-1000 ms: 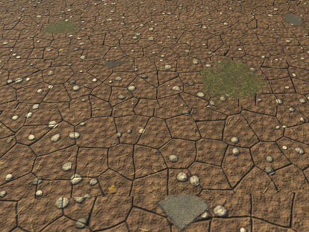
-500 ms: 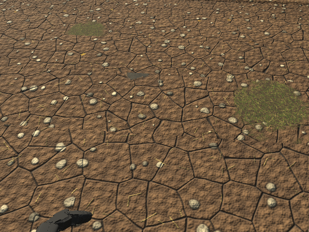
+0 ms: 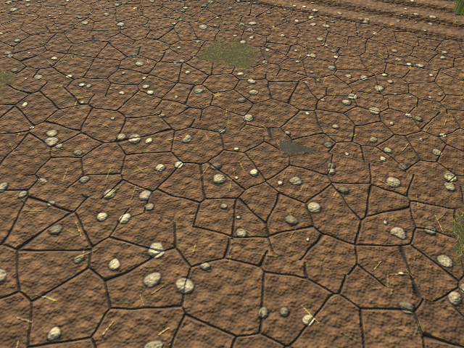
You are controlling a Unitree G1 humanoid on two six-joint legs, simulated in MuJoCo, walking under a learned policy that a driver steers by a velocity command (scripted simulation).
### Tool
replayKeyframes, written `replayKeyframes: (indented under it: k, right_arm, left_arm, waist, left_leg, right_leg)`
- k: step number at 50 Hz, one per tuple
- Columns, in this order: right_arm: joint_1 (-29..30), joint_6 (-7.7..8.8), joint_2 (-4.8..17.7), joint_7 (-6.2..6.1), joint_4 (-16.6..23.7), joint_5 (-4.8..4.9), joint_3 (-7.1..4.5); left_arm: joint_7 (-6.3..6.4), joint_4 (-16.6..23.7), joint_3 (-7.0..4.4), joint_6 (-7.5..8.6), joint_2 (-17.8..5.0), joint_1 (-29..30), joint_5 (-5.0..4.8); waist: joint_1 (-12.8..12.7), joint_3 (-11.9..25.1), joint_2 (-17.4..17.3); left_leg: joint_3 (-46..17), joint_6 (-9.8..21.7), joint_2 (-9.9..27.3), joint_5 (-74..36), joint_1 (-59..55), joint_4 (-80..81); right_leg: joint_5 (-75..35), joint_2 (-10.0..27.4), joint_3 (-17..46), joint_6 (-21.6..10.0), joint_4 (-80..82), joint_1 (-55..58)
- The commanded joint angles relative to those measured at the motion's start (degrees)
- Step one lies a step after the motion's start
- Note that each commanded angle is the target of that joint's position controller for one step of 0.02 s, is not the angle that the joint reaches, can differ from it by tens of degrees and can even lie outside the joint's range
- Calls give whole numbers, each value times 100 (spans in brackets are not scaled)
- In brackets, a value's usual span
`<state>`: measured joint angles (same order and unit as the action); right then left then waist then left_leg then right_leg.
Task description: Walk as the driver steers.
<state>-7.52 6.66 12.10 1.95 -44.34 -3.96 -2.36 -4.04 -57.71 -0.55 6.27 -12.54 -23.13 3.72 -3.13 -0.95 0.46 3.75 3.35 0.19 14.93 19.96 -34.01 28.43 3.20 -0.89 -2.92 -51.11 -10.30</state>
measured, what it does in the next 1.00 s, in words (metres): goes down, turning right: right foot 0.17 m lower, then left foot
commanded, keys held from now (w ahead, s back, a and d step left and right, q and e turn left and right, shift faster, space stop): w+e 0.50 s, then e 0.28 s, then no key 0.16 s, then q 0.06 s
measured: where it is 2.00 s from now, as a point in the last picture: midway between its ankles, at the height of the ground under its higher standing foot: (288, 337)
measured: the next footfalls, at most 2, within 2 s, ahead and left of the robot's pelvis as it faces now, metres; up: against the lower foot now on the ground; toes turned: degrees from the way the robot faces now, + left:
right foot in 0.52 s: +0.42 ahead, -0.19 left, -0.17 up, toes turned -23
left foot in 0.84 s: +0.71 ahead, -0.07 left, -0.17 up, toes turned -24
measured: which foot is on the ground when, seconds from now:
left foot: down 0.00-0.54, up 0.56-0.82, down 0.84-1.00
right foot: up 0.00-0.50, down 0.52-0.86, up 0.88-1.00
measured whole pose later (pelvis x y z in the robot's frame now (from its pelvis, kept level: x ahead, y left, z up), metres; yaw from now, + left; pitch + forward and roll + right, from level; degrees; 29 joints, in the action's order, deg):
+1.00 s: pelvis +0.53 -0.09 -0.16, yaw -31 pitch +2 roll -1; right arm -7.7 6.6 15.8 0.7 -45.9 0.1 -1.1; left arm -2.7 -45.0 -3.5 3.9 -16.0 -9.8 3.7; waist 0.4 -2.0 -0.2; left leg 2.5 1.5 1.7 2.6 21.9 -22.8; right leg 34.4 -0.8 1.2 5.1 -58.1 -24.2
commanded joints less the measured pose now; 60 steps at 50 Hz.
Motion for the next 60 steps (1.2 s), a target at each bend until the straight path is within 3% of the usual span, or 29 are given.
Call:
replayKeyframes:
  k: [1,3,6,8,10,12,18,22,24,26,27,28,29,30,31,32,34,36,41,43,44,45,48,50,52,54,56,57,60]
  right_arm:
    - [-2156,35,760,-99,-511,23,-327]
    - [-1642,-48,42,-95,-419,68,-34]
    - [-1402,-89,-60,-258,-421,-145,30]
    - [-1143,42,-315,-374,-366,-257,160]
    - [-1594,127,-99,-401,-588,-164,168]
    - [-2063,61,-40,-269,-843,-311,249]
    - [-3156,68,-70,-288,-1510,-125,467]
    - [-3318,-122,267,-354,-1797,11,338]
    - [-3380,-192,508,-324,-1907,-18,252]
    - [-3358,-230,430,-21,-2031,-436,325]
    - [-3802,-214,-286,206,-1800,-342,486]
    - [-2262,-223,392,372,-1075,91,343]
    - [-696,-33,545,328,-478,256,287]
    - [9,152,634,195,-73,305,244]
    - [-109,248,740,-53,16,120,171]
    - [-508,262,717,-219,-143,17,110]
    - [-1355,101,369,-257,-435,163,129]
    - [-1462,-10,400,-167,-526,361,169]
    - [-990,22,974,-173,-422,161,3]
    - [-1541,215,1980,-268,-286,274,-269]
    - [-1434,209,2089,-239,-144,220,-266]
    - [-1241,177,1673,-252,-122,112,-229]
    - [228,36,654,-176,276,507,93]
    - [992,62,698,43,388,479,147]
    - [996,7,1200,207,280,482,-42]
    - [514,-121,1454,346,143,399,-196]
    - [-76,-101,1062,305,22,440,-137]
    - [98,-76,1080,137,267,369,-167]
    - [171,-21,1122,-167,329,255,-218]
  left_arm:
    - [37,641,-212,186,-657,868,-152]
    - [98,680,-112,99,-214,780,92]
    - [-77,781,17,-57,303,685,165]
    - [-156,876,40,-74,222,884,212]
    - [-165,963,4,-105,-4,1141,166]
    - [-165,1074,0,-224,-16,1273,161]
    - [-68,1446,-16,-329,-240,2463,190]
    - [-80,1363,23,-328,-196,2913,200]
    - [1,993,-84,-229,-482,2399,227]
    - [137,261,-425,-52,-1098,-196,152]
    - [121,-167,-578,-150,-1716,-1709,108]
    - [92,-448,-639,-230,-1683,-2473,-64]
    - [277,-138,-616,-267,-1304,-2085,-42]
    - [376,142,-607,-242,-1375,-1179,-81]
    - [397,448,-436,-151,-1009,-49,-238]
    - [285,586,-361,-113,-855,374,-79]
    - [56,919,-383,43,-1068,856,-99]
    - [-134,1195,-537,127,-1464,1205,-65]
    - [-264,1416,-506,44,-1019,1431,-38]
    - [-230,1732,-374,67,-530,1050,-192]
    - [-99,1639,-254,61,-92,195,-181]
    - [25,1521,-394,-74,-678,370,-102]
    - [315,1213,-368,-293,-615,90,90]
    - [30,983,-251,-345,-257,-227,-44]
    - [-281,989,-221,-401,-354,166,-282]
    - [-128,1091,-392,-357,-965,260,-295]
    - [138,1480,-479,-242,-1326,663,-219]
    - [161,1466,-504,-196,-1299,1032,-234]
    - [360,1772,-528,-121,-1120,1444,-325]
  waist:
    - [966,15,-444]
    - [467,-224,-281]
    - [277,-137,-144]
    - [291,-109,-56]
    - [499,-38,-75]
    - [565,-325,-317]
    - [941,-1017,-17]
    - [1139,-1298,173]
    - [959,-869,478]
    - [-111,-72,566]
    - [-120,2001,1649]
    - [-992,2893,1126]
    - [-1387,2074,243]
    - [-1029,1220,-8]
    - [-279,671,-452]
    - [297,95,2]
    - [835,-107,298]
    - [909,89,156]
    - [968,284,-3]
    - [991,1361,-1224]
    - [633,2277,-2009]
    - [703,1484,-1212]
    - [24,910,-777]
    - [-515,687,-446]
    - [-325,684,-309]
    - [-117,631,-399]
    - [132,521,-122]
    - [316,172,383]
    - [309,213,328]
  left_leg:
    - [-2427,1544,2021,-975,-2692,1785]
    - [-1627,1369,1907,-1324,-1522,2001]
    - [-705,1048,1495,-1113,-1051,2102]
    - [-308,788,1228,-955,-1017,1923]
    - [206,743,896,-663,-626,1310]
    - [252,817,1005,-57,74,1092]
    - [-141,639,1566,21,-1513,267]
    - [-25,561,1525,-493,-1800,-102]
    - [237,445,1256,-1994,-2344,-1053]
    - [678,-194,926,-1795,-89,-3427]
    - [801,-941,140,2307,1944,-5852]
    - [233,-1171,-107,3593,3030,-7499]
    - [-386,-1229,170,3472,4254,-7119]
    - [-520,-1027,544,3434,3960,-6661]
    - [-914,-705,828,2180,3429,-4436]
    - [-721,-580,947,1956,2378,-3984]
    - [-323,-522,605,527,514,-2181]
    - [-177,-505,327,-534,-427,-945]
    - [-498,-77,229,-2535,-1247,68]
    - [-1427,1282,1311,-5848,-2994,710]
    - [-3071,2613,2837,-6354,-3636,1274]
    - [-3064,2176,2612,-4492,-2752,1532]
    - [-1786,1034,1560,-1934,-819,2098]
    - [-821,432,798,-2505,368,1899]
    - [-766,309,430,-1869,157,1330]
    - [-1633,535,905,-754,173,1228]
    - [-2007,550,951,264,246,1279]
    - [-1121,311,364,597,236,1099]
    - [-483,428,7,-578,513,513]
  right_leg:
    - [-39,75,489,-355,-2422,-3605]
    - [-805,370,744,-425,-1955,-3001]
    - [-2192,478,781,-387,-1241,-2780]
    - [-3696,518,898,-284,-133,-3028]
    - [-5531,351,569,-127,1067,-2615]
    - [-6062,299,274,-143,1041,-1997]
    - [-5127,479,240,-203,2091,-2963]
    - [-4204,423,-88,-102,2891,-2480]
    - [-3633,180,-319,-84,3319,-1736]
    - [-6123,69,-545,-654,2935,2224]
    - [-9623,1109,760,-2057,717,5952]
    - [-10012,1828,2045,-2523,895,6829]
    - [-8206,1953,2260,-2341,1247,6104]
    - [-7351,1836,2018,-2122,1815,4200]
    - [-6714,1728,1939,-1884,2375,2445]
    - [-7091,1634,1653,-1904,2644,737]
    - [-6948,1105,1271,-1993,3480,-1521]
    - [-6039,752,1221,-1611,3628,-1977]
    - [-4073,170,1342,-789,2563,-1725]
    - [-2573,-1006,613,150,962,-2063]
    - [1219,-1234,321,428,-612,-2318]
    - [1510,-782,586,458,-1439,-2543]
    - [839,-102,482,804,-1285,-1459]
    - [313,-27,81,1191,-131,-114]
    - [-1007,-228,-299,1366,1737,207]
    - [-1586,-196,-262,939,2090,347]
    - [-1324,349,71,-134,2433,130]
    - [-251,587,590,-768,2938,-568]
    - [-1124,994,934,-1180,3351,253]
